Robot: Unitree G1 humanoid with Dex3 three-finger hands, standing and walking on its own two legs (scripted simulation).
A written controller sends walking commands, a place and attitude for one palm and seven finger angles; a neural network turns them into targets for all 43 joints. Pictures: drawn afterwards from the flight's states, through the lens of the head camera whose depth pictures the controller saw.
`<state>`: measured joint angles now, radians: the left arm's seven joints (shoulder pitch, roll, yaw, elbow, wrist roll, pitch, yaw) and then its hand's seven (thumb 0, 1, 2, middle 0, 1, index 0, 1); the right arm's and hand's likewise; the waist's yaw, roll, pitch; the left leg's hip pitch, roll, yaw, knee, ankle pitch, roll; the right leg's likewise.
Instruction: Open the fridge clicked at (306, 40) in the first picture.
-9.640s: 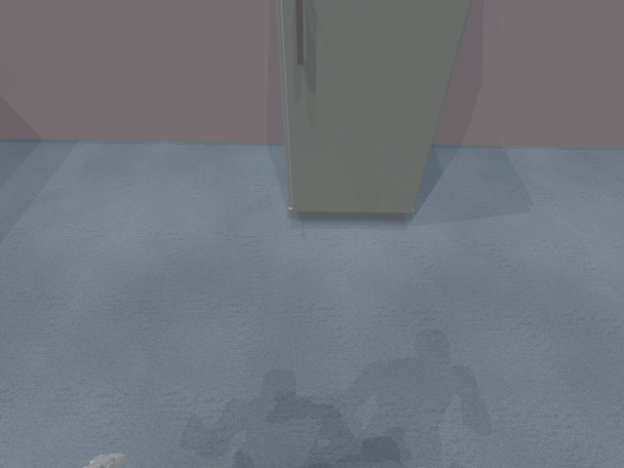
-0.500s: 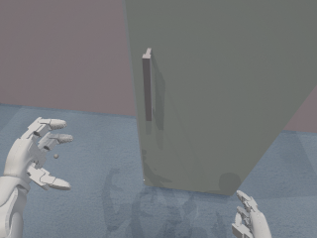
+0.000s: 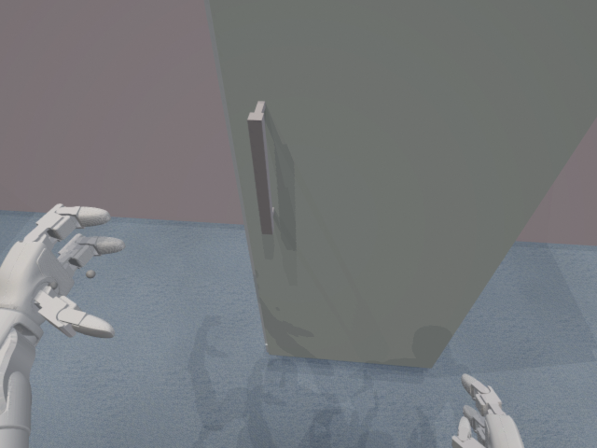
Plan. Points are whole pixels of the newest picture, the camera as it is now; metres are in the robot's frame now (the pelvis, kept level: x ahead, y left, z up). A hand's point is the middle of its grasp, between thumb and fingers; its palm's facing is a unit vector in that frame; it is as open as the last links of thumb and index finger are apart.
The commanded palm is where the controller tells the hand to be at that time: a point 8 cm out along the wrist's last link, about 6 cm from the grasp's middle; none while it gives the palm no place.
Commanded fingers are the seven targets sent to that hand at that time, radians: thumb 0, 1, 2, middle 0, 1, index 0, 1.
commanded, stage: raise the hand to about handle height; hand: left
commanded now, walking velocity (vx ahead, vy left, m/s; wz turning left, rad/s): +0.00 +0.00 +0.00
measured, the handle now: (264, 174) +0.50 +0.10 +0.10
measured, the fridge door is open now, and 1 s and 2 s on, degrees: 0 0 0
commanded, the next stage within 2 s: move the hooked fingers beside the handle in 0.22 s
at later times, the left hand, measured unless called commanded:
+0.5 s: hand (100, 271) +0.28 +0.27 +0.13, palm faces +0.06 -1.00 -0.03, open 14.0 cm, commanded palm +0.26 +0.30 +0.13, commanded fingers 0.00 -0.50 0.30 -0.30 -1.20 -0.30 -1.20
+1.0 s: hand (147, 237) +0.34 +0.23 +0.12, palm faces +0.03 -1.00 -0.02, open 14.0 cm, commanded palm +0.32 +0.27 +0.13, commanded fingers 0.00 -0.50 0.30 -0.30 -1.20 -0.30 -1.20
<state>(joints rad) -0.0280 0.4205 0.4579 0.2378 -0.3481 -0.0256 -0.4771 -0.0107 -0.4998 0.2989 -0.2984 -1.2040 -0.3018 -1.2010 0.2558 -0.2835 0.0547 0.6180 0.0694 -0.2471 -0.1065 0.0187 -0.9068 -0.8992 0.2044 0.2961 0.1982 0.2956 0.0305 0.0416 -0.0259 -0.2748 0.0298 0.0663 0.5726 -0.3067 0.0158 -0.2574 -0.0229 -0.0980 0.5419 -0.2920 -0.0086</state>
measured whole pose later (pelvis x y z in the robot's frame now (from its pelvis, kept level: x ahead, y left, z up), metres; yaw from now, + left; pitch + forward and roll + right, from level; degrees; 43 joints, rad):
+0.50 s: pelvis +0.00 +0.00 +0.00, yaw +0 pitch +0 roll -1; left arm -0.09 0.40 0.42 0.29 -0.34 -0.04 -0.46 -0.01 -0.50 0.30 -0.30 -1.20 -0.30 -1.20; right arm 0.24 -0.27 0.06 0.64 0.07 -0.24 -0.12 0.02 -0.91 -0.90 0.21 0.30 0.20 0.30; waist 0.04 0.05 -0.02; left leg -0.27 0.03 0.06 0.56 -0.30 0.01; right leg -0.25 -0.02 -0.11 0.54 -0.29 -0.01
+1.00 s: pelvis +0.00 +0.00 +0.00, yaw -1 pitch +2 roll +0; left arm -0.26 0.37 0.36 0.42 -0.27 -0.05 -0.35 -0.01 -0.50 0.30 -0.30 -1.20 -0.30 -1.20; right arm 0.27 -0.27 0.05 0.65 0.07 -0.19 -0.11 0.02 -0.91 -0.90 0.20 0.30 0.20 0.30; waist 0.01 0.04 -0.02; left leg -0.29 0.03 0.08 0.55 -0.29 0.01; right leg -0.29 -0.02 -0.08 0.54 -0.28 -0.01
